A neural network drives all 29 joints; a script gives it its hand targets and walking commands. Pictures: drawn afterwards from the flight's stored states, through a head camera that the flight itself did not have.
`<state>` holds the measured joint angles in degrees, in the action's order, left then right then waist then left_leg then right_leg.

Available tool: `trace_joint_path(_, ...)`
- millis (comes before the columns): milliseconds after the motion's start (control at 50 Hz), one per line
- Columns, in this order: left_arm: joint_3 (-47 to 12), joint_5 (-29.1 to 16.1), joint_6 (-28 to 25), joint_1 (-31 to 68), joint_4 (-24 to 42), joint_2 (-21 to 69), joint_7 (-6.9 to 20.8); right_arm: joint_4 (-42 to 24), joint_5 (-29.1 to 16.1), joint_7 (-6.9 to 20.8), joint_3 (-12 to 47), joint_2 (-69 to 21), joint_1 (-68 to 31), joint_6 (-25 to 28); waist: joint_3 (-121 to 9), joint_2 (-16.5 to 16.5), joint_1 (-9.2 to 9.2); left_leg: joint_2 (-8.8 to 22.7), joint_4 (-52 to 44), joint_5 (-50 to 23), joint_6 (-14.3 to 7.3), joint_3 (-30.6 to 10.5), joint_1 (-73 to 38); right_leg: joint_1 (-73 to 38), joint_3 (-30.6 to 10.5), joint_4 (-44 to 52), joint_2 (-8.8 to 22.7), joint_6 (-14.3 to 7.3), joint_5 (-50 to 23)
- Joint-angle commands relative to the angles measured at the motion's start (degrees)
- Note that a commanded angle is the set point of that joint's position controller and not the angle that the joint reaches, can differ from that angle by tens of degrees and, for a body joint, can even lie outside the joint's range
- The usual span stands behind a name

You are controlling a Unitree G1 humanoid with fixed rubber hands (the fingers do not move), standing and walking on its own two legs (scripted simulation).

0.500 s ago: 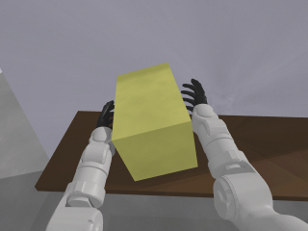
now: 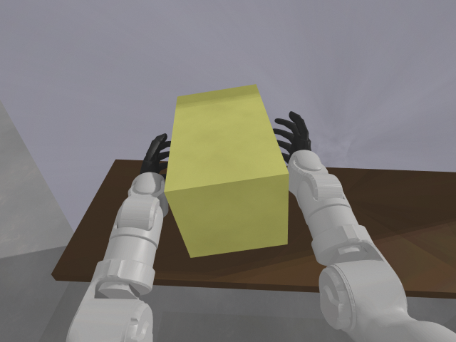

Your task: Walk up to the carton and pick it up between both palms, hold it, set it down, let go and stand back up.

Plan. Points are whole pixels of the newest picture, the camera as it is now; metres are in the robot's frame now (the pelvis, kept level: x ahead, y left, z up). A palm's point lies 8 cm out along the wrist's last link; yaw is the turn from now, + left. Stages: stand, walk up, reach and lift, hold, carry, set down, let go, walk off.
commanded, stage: reach and lift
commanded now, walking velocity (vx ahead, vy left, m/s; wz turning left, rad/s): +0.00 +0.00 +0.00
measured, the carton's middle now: (226, 162) +0.43 +0.00 +0.14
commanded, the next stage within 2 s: hold in 0.14 s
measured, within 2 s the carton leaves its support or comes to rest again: neither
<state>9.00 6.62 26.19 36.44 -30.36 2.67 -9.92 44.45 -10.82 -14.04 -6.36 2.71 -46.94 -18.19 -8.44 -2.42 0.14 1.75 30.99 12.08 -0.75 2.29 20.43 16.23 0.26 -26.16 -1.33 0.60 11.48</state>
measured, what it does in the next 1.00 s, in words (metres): stands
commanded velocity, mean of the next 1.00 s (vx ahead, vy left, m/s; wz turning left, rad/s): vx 0.00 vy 0.00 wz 0.00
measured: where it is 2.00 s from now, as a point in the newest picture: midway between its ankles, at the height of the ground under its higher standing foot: outside the picture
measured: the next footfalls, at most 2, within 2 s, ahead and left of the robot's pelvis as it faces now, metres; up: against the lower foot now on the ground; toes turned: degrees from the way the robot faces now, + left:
none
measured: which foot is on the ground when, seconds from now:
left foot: down 0.00-1.00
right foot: down 0.00-1.00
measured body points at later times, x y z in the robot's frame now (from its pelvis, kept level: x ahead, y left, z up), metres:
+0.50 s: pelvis -0.01 +0.01 +0.00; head -0.07 +0.02 +0.45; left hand +0.37 +0.15 +0.17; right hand +0.39 -0.11 +0.19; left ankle +0.04 +0.10 -0.74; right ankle +0.02 -0.13 -0.74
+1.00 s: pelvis -0.01 +0.01 +0.00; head -0.07 +0.02 +0.45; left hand +0.37 +0.15 +0.18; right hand +0.39 -0.11 +0.20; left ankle +0.04 +0.10 -0.74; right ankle +0.02 -0.13 -0.74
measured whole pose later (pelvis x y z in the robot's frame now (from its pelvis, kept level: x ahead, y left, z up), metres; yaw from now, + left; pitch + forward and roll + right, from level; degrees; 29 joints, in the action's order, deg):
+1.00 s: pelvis -0.01 +0.01 +0.00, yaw +0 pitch -1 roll -3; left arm 9.0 6.6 36.1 36.5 -22.9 2.6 -9.1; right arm 38.3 -12.5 -15.5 -5.7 2.7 -45.3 -24.7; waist -7.9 -2.4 0.1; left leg 1.8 31.0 12.2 -1.2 2.3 17.6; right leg 11.8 0.3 -22.7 -1.3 1.4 9.5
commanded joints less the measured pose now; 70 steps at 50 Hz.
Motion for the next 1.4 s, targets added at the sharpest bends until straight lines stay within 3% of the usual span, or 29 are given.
trace_joint_path(0,-26.22,-9.02,-3.27,61.37,28.83,37.24,6.51,-22.62,-8.18,7.65,28.93,-48.44,-42.86,-0.5,-29.92,2.22,-0.97,-2.78,-7.74,-15.44,1.25,-4.41,-24.71,-7.1,0.21,6.17,-3.89,2.19,-11.43)
trace_joint_path(80,-28.07,-9.73,-2.64,61.68,31.43,38.24,6.08,-25.56,-8.98,7.52,29.91,-47.93,-43.25,-0.86,-32.39,1.86,-1.73,-2.61,-7.35,-17.73,2.18,-5.23,-26.01,-7.25,0.41,6.54,-4.46,1.87,-12.8)
trace_joint_path(140,-28.6,-9.32,-1.21,59.39,29.59,39.22,6.13,-27.48,-8.87,7.59,29.21,-46.41,-45.0,-0.78,-31.61,0.96,-1.99,-2.41,-7.63,-16.57,2.48,-5.63,-26.41,-6.41,0.54,7.23,-4.48,1.23,-10.87)
trace_joint_path(180,-27.03,-7.91,-0.22,58.37,26.99,38.15,6.66,-25.28,-8.07,7.55,27.83,-44.83,-44.3,-1.32,-27.53,1.96,-2.3,-2.26,-8.97,-12.8,2.08,-5.4,-24.51,-6.77,0.52,7.7,-4.33,1.24,-7.9)
trace_joint_path(200,-26.43,-7.48,0.26,59.0,25.88,38.2,6.89,-22.16,-7.17,7.69,26.03,-43.72,-43.18,-1.79,-25.77,1.18,-3.47,-2.18,-9.77,-10.02,2.22,-5.37,-23.8,-5.92,0.45,8.01,-4.02,1.04,-6.11)
trace_joint_path(260,-26.63,-7.43,0.5,62.26,26.86,38.94,7.19,-20.67,-7.49,8.35,25.01,-43.76,-44.56,-1.66,-24.33,0.87,-3.95,-1.65,-11.13,-5.94,2.36,-5.49,-22.54,-6.23,0.31,7.96,-3.8,0.65,-3.98)
trace_joint_path(320,-27.7,-7.72,1.1,62.22,26.83,40.86,7.28,-19.99,-6.64,8.73,23.5,-43.0,-44.99,-1.44,-23.7,-0.17,-5.42,-1.2,-11.62,-5.72,3.33,-5.85,-22.1,-6.78,0.54,7.72,-3.7,0.4,-4.77)
trace_joint_path(360,-27.94,-8.1,0.85,62.72,27.88,40.96,6.96,-21.6,-7.34,8.85,24.99,-43.84,-46.54,-1.15,-25.79,0.36,-4.28,-1.06,-11.55,-6.1,3.04,-6.09,-22.7,-6.77,0.39,7.67,-3.71,0.5,-4.76)
trace_joint_path(460,-28.94,-8.22,1.59,63.59,28.47,41.43,7.01,-21.52,-7.28,8.85,24.57,-43.83,-46.92,-1.37,-25.02,-0.77,-5.08,-1.13,-12.09,-4.51,3.26,-6.11,-21.25,-7.38,0.17,7.55,-3.49,0.31,-4.34)
trace_joint_path(500,-29.77,-8.81,1.9,62.08,30.35,42.18,6.97,-23.95,-8.02,8.57,25.72,-44.41,-46.0,-1.56,-26.18,-0.53,-4.9,-1.45,-11.06,-9.02,3.46,-5.86,-22.3,-8.39,0.13,7.44,-3.74,0.5,-7.36)
trace_joint_path(640,-30.48,-9.33,3.18,60.79,32.68,41.3,7.22,-28.92,-9.42,7.35,28.18,-45.13,-46.48,-2.76,-28.24,0.13,-4.18,-2.13,-10.09,-11.68,3.0,-5.96,-23.92,-8.67,0.09,7.97,-4.08,0.78,-8.28)
trace_joint_path(660,-31.67,-9.77,3.47,59.85,33.03,41.85,7.24,-30.04,-9.48,7.12,28.06,-44.92,-46.14,-2.79,-28.87,-0.5,-4.98,-2.14,-9.97,-11.88,3.14,-5.92,-23.93,-8.57,0.06,7.88,-4.0,0.8,-9.06)
trace_joint_path(720,-30.12,-9.18,3.84,59.5,31.8,40.92,7.6,-29.52,-9.58,6.82,28.36,-45.04,-46.1,-3.7,-27.53,0.7,-4.06,-2.22,-10.25,-10.91,2.81,-5.74,-23.18,-8.42,0.08,8.24,-4.06,0.95,-7.71)
trace_joint_path(760,-29.93,-8.65,4.55,59.14,30.71,40.61,8.03,-27.31,-8.89,6.58,26.54,-43.84,-44.35,-4.33,-24.93,-0.56,-5.7,-2.21,-10.61,-9.23,2.92,-5.81,-22.45,-7.64,-0.3,8.49,-3.68,0.61,-6.86)
trace_joint_path(820,-27.92,-7.69,4.97,58.97,29.86,39.97,8.77,-24.85,-8.36,6.66,25.77,-43.73,-43.97,-4.83,-23.32,0.17,-5.14,-2.21,-11.61,-7.54,2.48,-5.27,-21.07,-8.8,-0.21,8.3,-3.48,0.84,-5.88)
trace_joint_path(940,-29.02,-8.81,4.38,61.31,30.8,40.94,8.74,-29.02,-8.92,6.71,26.57,-45.37,-48.06,-4.37,-27.26,-0.3,-4.55,-2.61,-10.86,-8.81,2.49,-5.32,-21.59,-8.8,-0.05,8.13,-3.48,0.71,-6.42)
trace_joint_path(980,-30.58,-9.69,4.51,60.95,31.57,41.74,8.56,-30.3,-9.07,6.54,26.92,-45.49,-47.73,-4.41,-27.7,-0.18,-5.19,-2.37,-10.48,-9.7,2.69,-5.65,-22.18,-8.53,-0.21,8.04,-3.77,0.61,-7.46)
trace_joint_path(1040,-30.43,-9.41,4.45,61.16,33.85,41.34,8.65,-29.73,-9.41,6.29,27.25,-45.51,-45.57,-4.8,-29.22,-0.9,-5.19,-2.58,-9.99,-11.83,2.94,-5.52,-23.43,-9.28,-0.28,7.82,-3.61,0.79,-9.19)
trace_joint_path(1080,-29.84,-9.12,4.72,60.4,33.0,40.81,8.68,-30.37,-9.56,6.25,27.86,-45.78,-45.91,-5.04,-27.84,-0.06,-4.81,-2.68,-10.08,-11.78,2.68,-5.45,-22.95,-9.2,0.04,7.9,-3.69,0.85,-9.05)
trace_joint_path(1120,-30.02,-9.19,4.93,60.8,32.46,41.1,8.91,-28.66,-8.9,6.11,26.46,-44.86,-45.22,-5.32,-26.44,-0.89,-5.77,-2.52,-10.53,-10.09,2.95,-5.6,-22.2,-8.54,-0.32,8.2,-3.55,0.67,-7.64)
trace_joint_path(1180,-28.88,-8.7,4.82,62.01,31.27,40.21,9.02,-27.6,-8.23,6.4,25.63,-45.31,-46.38,-5.38,-25.85,-0.44,-5.2,-2.59,-11.25,-7.59,2.41,-5.35,-21.23,-8.24,-0.21,8.32,-3.25,0.75,-5.74)
trace_joint_path(1380,-28.86,-8.41,5.06,61.19,31.49,40.34,9.09,-27.65,-8.7,6.35,25.8,-44.96,-46.52,-5.37,-25.96,-0.22,-5.27,-2.58,-11.25,-8.37,2.64,-5.5,-21.55,-8.67,-0.06,8.28,-3.47,0.86,-6.24)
